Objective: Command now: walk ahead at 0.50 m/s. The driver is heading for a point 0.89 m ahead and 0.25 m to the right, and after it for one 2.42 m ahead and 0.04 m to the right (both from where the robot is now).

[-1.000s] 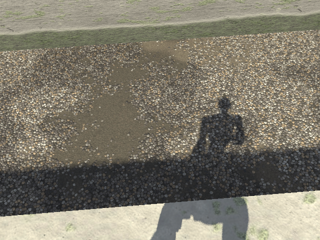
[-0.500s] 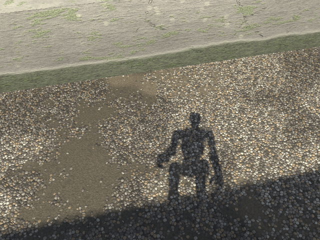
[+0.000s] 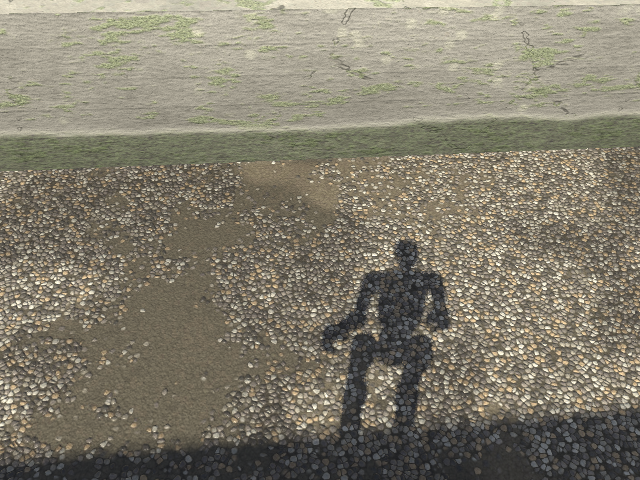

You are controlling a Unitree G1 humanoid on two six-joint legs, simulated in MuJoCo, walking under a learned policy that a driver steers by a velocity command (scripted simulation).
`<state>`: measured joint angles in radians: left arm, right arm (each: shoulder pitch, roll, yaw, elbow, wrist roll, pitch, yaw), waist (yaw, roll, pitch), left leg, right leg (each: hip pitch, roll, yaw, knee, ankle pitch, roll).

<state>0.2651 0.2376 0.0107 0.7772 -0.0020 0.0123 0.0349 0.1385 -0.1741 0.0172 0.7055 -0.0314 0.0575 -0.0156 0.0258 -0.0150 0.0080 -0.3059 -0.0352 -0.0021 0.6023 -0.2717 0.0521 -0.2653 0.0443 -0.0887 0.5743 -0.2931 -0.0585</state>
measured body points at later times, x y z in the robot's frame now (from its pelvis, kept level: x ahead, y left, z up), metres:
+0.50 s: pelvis +0.03 -0.01 +0.00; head +0.02 -0.01 +0.45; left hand +0.26 +0.18 -0.08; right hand +0.19 -0.25 -0.08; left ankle +0.03 +0.09 -0.73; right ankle +0.05 -0.10 -0.73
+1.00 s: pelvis +0.02 -0.03 -0.02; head +0.01 -0.05 +0.42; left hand +0.31 +0.10 -0.07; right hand +0.09 -0.31 -0.13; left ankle +0.02 +0.09 -0.72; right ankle +0.06 -0.08 -0.73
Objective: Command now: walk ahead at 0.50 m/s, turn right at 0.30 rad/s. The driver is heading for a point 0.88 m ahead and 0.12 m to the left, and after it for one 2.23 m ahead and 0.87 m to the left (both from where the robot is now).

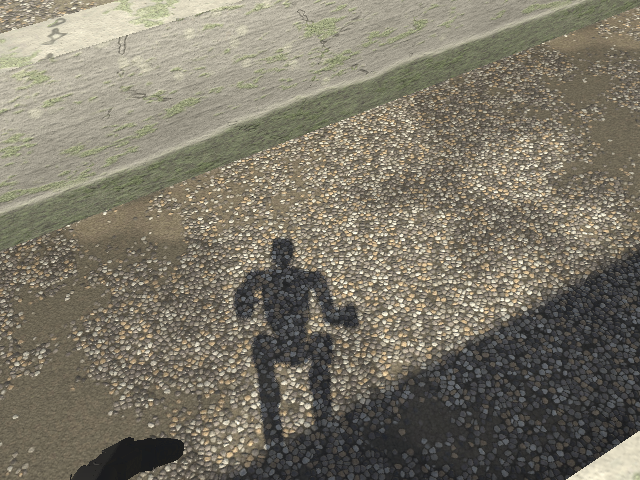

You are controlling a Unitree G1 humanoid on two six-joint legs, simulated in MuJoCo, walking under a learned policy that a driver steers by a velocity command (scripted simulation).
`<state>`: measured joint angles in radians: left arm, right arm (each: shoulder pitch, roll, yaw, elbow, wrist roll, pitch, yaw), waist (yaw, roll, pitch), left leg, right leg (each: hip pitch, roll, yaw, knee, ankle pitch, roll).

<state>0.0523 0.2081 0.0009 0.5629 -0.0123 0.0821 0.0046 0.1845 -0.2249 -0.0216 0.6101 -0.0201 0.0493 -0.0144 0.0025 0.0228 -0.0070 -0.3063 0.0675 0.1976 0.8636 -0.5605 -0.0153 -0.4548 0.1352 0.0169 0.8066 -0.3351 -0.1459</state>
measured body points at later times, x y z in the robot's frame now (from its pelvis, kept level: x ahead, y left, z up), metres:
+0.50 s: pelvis -0.01 -0.02 +0.03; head -0.01 -0.03 +0.48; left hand +0.18 +0.21 -0.04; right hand +0.17 -0.26 -0.06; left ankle -0.01 +0.11 -0.68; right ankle +0.05 -0.03 -0.70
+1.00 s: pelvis +0.05 -0.05 +0.01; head +0.03 -0.05 +0.46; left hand +0.26 +0.15 -0.06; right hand +0.17 -0.29 -0.09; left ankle -0.03 +0.10 -0.70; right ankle +0.08 -0.12 -0.70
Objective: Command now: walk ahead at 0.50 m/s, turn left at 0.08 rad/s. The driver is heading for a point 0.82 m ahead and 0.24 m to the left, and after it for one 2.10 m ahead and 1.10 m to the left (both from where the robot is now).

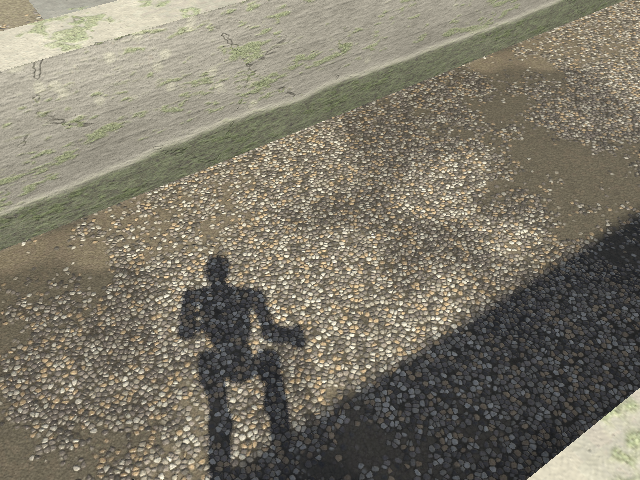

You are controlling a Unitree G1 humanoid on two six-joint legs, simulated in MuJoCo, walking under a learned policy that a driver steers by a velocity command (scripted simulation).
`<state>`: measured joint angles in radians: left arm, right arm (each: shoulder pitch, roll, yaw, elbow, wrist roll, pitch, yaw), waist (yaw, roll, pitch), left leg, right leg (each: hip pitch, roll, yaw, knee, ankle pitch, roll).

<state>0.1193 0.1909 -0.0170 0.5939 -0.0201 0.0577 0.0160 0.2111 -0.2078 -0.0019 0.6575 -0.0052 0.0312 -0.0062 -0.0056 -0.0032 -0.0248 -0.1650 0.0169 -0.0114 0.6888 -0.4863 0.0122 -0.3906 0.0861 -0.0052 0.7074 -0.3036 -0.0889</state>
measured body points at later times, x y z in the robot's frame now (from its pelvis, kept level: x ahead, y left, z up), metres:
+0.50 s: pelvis -0.01 +0.01 -0.01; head -0.01 +0.03 +0.44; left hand +0.16 +0.29 -0.07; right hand +0.21 -0.18 -0.08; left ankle -0.09 +0.14 -0.72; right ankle +0.04 -0.07 -0.72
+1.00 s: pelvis -0.02 +0.01 -0.01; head -0.04 +0.03 +0.44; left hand +0.07 +0.30 -0.09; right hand +0.20 -0.17 -0.08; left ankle -0.09 +0.13 -0.72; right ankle +0.04 -0.07 -0.72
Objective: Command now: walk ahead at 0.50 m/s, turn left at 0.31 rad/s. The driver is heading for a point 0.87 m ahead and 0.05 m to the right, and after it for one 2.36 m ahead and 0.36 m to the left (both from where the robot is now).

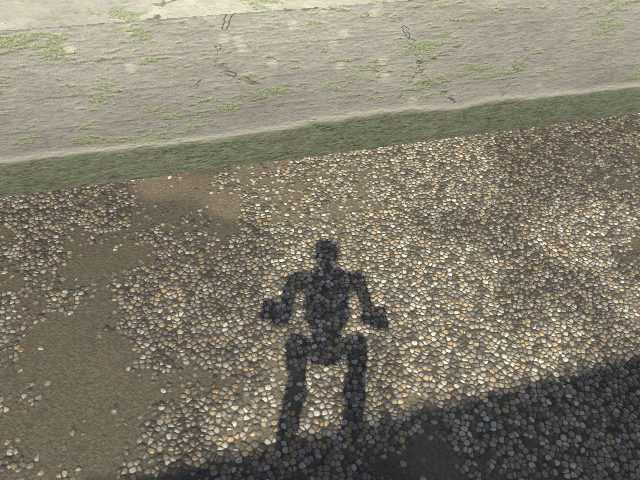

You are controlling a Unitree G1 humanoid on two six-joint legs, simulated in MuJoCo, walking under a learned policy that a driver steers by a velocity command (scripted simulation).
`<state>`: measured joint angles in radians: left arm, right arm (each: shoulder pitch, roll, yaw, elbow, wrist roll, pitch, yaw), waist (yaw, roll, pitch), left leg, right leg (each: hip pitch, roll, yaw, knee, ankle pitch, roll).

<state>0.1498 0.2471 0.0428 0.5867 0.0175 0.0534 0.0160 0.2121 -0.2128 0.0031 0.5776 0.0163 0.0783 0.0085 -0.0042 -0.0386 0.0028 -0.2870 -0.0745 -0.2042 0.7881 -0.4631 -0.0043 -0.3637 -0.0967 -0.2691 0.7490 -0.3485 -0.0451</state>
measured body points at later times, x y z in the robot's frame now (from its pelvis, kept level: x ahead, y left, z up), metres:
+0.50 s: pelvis +0.01 -0.01 +0.00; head +0.00 +0.01 +0.45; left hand +0.18 +0.23 -0.08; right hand +0.17 -0.22 -0.09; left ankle -0.02 +0.14 -0.71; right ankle +0.04 -0.09 -0.71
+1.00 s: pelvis +0.02 -0.01 +0.00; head +0.01 +0.00 +0.45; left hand +0.19 +0.21 -0.08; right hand +0.17 -0.23 -0.10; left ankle -0.02 +0.14 -0.71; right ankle +0.04 -0.09 -0.71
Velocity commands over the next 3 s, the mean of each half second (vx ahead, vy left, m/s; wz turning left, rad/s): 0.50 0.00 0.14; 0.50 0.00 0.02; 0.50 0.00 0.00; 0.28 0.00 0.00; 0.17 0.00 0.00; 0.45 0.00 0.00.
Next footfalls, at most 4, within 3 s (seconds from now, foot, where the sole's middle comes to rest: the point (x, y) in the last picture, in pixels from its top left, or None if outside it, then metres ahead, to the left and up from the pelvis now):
none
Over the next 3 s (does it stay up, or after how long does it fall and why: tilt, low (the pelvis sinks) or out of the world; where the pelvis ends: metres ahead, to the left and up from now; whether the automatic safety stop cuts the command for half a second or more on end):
stays up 0.04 0.02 0.01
